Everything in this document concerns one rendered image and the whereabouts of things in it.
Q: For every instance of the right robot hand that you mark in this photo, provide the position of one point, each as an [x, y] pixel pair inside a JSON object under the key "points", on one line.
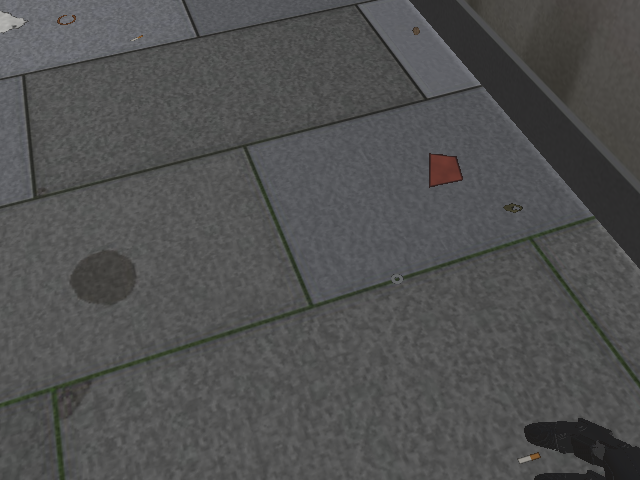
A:
{"points": [[589, 442]]}

